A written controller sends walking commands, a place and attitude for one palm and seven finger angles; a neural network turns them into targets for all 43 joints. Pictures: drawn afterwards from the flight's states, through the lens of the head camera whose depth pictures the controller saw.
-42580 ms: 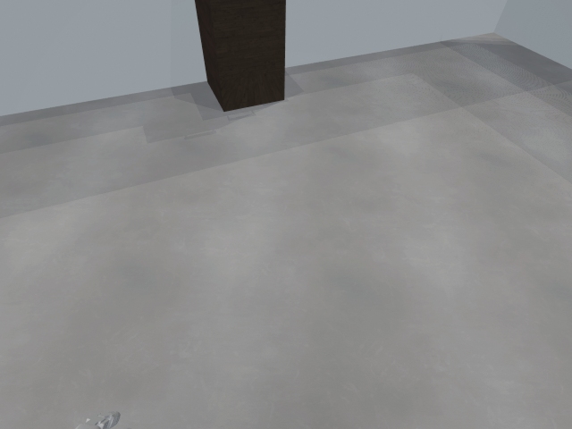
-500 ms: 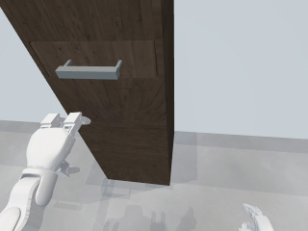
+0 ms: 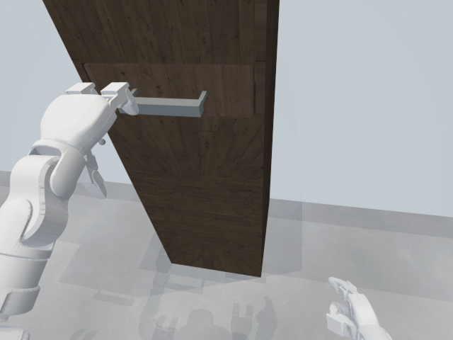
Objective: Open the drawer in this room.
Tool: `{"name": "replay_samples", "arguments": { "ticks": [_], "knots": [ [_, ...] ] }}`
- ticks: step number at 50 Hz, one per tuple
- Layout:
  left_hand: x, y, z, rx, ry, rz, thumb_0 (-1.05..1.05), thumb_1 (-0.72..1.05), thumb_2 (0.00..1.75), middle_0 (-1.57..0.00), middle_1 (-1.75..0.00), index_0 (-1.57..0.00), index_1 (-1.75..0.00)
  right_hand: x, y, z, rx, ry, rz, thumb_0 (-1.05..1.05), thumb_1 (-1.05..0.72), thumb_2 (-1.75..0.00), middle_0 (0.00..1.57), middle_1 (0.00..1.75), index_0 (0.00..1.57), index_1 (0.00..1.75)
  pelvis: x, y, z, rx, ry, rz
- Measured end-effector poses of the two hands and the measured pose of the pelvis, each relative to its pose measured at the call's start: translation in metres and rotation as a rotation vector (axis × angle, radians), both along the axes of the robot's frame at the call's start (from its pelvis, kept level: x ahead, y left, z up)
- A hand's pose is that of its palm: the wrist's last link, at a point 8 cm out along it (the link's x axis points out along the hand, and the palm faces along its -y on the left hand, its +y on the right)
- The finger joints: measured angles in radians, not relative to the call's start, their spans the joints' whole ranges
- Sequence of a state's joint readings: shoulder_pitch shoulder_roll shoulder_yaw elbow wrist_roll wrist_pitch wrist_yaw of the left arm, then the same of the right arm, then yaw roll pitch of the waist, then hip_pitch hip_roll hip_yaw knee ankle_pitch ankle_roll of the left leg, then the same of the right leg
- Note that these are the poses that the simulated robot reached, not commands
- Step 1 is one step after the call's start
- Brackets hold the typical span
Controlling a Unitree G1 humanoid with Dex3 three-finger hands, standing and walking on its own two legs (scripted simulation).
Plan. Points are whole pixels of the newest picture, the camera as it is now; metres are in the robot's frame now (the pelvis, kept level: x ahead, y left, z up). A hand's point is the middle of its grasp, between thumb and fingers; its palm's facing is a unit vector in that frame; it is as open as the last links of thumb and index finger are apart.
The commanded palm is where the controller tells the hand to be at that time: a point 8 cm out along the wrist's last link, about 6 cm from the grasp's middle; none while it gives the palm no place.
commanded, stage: raise the hand with hooked fingers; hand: left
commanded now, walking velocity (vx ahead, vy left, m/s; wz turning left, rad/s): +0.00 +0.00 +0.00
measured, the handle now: (163, 100) +0.54 +0.23 +0.17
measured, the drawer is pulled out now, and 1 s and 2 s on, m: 0.00 0.00 0.00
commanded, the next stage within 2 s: move the hooked fingers above the handle in 0.48 s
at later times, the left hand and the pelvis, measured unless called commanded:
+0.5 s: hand (107, 139) +0.32 +0.23 +0.23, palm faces +0.21 -0.04 -0.98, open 13.8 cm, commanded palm +0.27 +0.22 +0.27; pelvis -0.01 -0.02 +0.00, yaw +0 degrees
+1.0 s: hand (129, 135) +0.37 +0.22 +0.20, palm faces +0.04 +0.00 -1.00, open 13.8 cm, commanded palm +0.33 +0.23 +0.27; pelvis +0.00 -0.02 +0.00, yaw +1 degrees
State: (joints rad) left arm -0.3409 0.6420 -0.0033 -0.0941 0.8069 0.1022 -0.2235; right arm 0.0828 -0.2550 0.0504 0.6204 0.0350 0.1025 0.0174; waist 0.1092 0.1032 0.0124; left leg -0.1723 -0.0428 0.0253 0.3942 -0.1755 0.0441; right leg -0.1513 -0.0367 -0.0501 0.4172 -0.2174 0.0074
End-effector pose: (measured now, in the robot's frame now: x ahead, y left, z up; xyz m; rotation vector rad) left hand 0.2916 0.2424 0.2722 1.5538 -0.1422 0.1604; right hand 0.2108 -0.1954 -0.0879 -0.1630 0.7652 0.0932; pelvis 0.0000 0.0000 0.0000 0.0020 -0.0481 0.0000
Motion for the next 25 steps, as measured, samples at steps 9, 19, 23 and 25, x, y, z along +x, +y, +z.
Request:
{"name": "replay_samples", "arguments": {
  "ticks": [9, 19, 23, 25],
  "knots": [
    [0.008, -0.007, -0.014, -0.023, 0.100, -0.027, 0.00, -0.49, 0.30, -0.32, -1.20, -0.32, -1.20, -0.024, -0.024, -0.008, -0.008, 0.043, -0.054, 0.01, -0.91, -0.90, 0.20, 0.30, 0.20, 0.30, -0.003, -0.003, 0.000, 0.004, 0.015, -0.016],
    [-0.006, -0.027, -0.004, -0.004, -0.010, -0.121, 0.00, -0.49, 0.30, -0.32, -1.20, -0.32, -1.20, -0.030, -0.040, -0.012, -0.032, 0.056, -0.061, 0.01, -0.91, -0.90, 0.20, 0.30, 0.20, 0.30, -0.004, -0.012, -0.001, 0.004, 0.009, -0.010],
    [-0.002, -0.013, 0.006, -0.029, -0.038, -0.013, 0.00, -0.49, 0.30, -0.32, -1.20, -0.32, -1.20, -0.026, -0.039, -0.014, -0.012, 0.055, -0.053, 0.01, -0.91, -0.90, 0.20, 0.30, 0.20, 0.30, -0.006, -0.017, -0.001, 0.006, 0.015, -0.008],
    [0.000, -0.009, 0.004, -0.039, -0.016, 0.033, 0.00, -0.49, 0.30, -0.32, -1.20, -0.32, -1.20, -0.022, -0.039, -0.014, -0.001, 0.047, -0.048, 0.01, -0.91, -0.90, 0.20, 0.30, 0.20, 0.30, -0.007, -0.018, -0.001, 0.008, 0.017, -0.006]
  ]
}}
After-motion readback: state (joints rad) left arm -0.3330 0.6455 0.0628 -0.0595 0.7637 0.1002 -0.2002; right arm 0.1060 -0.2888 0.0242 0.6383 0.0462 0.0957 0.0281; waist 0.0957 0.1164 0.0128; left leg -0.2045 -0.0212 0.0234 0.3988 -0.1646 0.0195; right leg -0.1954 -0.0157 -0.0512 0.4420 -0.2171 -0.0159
